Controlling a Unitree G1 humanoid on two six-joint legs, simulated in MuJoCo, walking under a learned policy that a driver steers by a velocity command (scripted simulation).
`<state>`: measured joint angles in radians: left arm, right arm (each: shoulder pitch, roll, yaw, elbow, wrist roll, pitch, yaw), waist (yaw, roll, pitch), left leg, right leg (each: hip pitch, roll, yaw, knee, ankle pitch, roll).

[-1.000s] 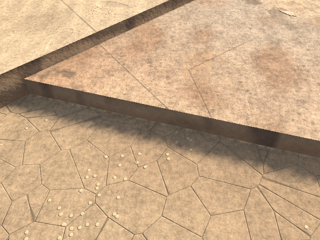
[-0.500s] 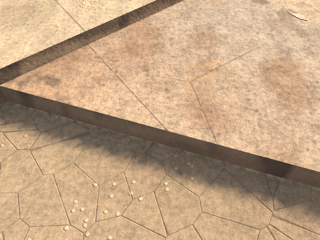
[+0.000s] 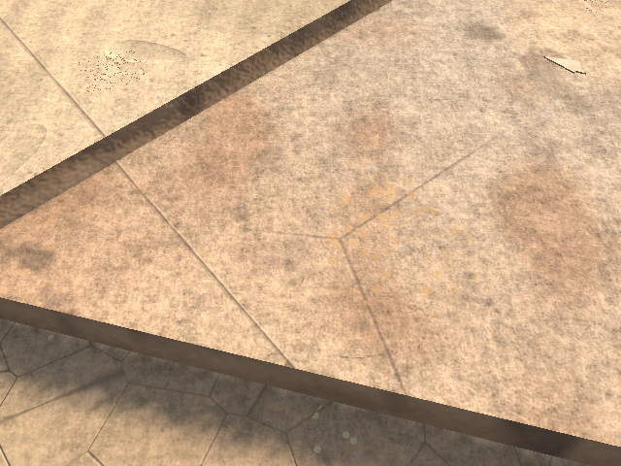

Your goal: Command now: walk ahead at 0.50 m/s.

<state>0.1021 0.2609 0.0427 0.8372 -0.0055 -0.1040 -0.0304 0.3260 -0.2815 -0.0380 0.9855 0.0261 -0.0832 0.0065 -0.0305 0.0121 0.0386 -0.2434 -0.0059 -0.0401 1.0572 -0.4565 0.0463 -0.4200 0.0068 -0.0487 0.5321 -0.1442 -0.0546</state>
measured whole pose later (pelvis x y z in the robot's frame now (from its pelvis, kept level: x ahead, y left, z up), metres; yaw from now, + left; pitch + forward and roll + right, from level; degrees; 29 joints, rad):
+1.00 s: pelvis +0.57 +0.02 +0.01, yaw -5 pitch +5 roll -2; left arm 0.05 0.11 -0.06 0.68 -0.01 -0.06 -0.05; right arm 0.47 -0.18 0.03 1.07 0.00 -0.02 -0.04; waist 0.00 0.03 -0.02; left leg 0.13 0.06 0.14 0.20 -0.28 0.01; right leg -0.90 -0.01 -0.17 1.13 -0.31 -0.11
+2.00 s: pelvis +0.90 -0.04 +0.12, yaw -26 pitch +0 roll +1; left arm 0.25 0.23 0.04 0.75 0.02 0.01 0.04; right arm 0.19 -0.21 -0.01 0.77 -0.02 -0.02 -0.01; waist -0.01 0.01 0.01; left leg -0.35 -0.06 0.01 0.51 -0.16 0.04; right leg -0.26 -0.03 0.07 0.57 -0.32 0.04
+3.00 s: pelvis +1.04 -0.11 +0.14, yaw -25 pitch +2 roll +0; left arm 0.18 0.27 0.06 0.75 -0.02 -0.09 -0.01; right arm 0.44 -0.20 -0.03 0.96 0.00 -0.08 0.01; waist -0.07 -0.04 -0.02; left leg -0.01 -0.05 0.01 0.22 -0.25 0.05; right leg -0.65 -0.11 0.00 0.94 -0.14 -0.01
